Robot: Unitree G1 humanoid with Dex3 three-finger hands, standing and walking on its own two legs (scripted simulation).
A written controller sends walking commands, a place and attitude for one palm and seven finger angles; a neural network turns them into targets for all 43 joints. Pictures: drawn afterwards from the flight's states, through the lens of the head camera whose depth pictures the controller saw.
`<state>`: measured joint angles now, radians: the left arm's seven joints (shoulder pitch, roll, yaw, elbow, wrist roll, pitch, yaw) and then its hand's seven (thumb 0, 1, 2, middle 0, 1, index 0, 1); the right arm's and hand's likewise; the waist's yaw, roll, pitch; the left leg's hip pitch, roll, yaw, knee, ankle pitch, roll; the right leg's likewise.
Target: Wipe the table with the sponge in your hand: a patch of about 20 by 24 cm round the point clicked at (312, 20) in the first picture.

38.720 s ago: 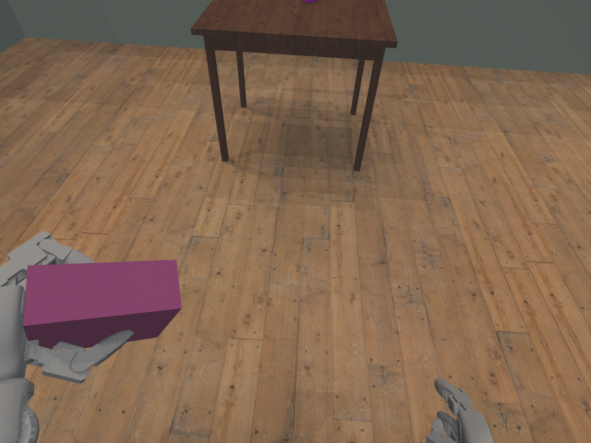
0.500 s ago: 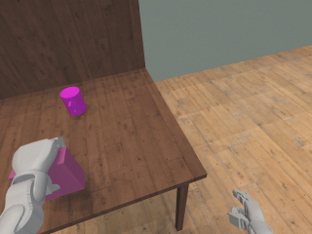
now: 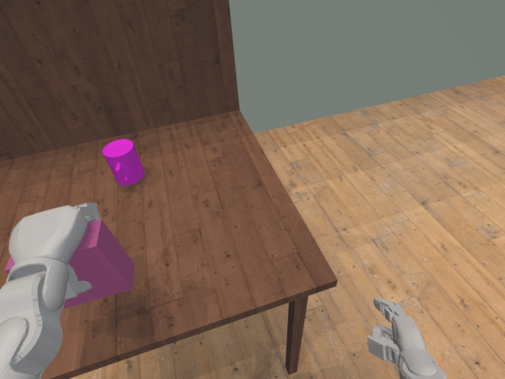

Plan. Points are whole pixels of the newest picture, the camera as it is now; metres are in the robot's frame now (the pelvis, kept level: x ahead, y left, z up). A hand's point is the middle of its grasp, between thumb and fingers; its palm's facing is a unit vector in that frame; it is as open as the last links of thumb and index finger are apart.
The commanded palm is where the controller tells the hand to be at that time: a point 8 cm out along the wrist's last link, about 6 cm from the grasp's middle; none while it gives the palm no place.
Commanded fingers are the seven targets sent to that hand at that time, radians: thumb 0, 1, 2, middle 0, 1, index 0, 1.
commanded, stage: lift the sponge slowly off the table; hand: left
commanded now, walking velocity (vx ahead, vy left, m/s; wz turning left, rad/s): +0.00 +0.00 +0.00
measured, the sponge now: (85, 273) +0.23 +0.32 +0.06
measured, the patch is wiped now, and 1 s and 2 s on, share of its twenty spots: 1.00 1.00 1.00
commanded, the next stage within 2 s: bring the sponge back beside the body in 0.20 s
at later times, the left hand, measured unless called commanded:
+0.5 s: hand (71, 255) +0.23 +0.31 +0.11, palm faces +0.05 -0.09 -0.99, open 9.6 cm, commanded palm +0.19 +0.31 +0.19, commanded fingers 0.00 0.10 1.30 -1.20 -1.60 -1.20 -1.60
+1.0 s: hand (68, 269) +0.20 +0.30 +0.11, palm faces +0.06 -0.11 -0.99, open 9.6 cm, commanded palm +0.17 +0.30 +0.18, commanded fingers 0.00 0.10 1.30 -1.20 -1.60 -1.20 -1.60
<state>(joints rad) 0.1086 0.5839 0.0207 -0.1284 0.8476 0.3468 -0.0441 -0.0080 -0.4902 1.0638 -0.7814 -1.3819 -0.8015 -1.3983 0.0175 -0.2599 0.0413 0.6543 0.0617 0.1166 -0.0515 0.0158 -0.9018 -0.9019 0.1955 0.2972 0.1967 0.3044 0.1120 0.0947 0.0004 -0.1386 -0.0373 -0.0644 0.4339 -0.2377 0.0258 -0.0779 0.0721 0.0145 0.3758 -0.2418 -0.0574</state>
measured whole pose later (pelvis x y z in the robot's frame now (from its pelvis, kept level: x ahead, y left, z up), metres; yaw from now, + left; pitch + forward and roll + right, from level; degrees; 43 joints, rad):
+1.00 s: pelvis -0.01 +0.01 +0.00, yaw -1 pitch -4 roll -1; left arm 0.22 0.56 0.00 -0.29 0.84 0.42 -0.05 -0.01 -0.49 1.06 -0.78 -1.38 -0.80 -1.40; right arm 0.00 -0.26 0.05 0.63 0.06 0.14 -0.02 0.02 -0.90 -0.90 0.20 0.30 0.20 0.30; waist 0.13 0.10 -0.01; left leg -0.14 -0.04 -0.05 0.44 -0.23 0.03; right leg -0.08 0.07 0.03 0.38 -0.24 -0.05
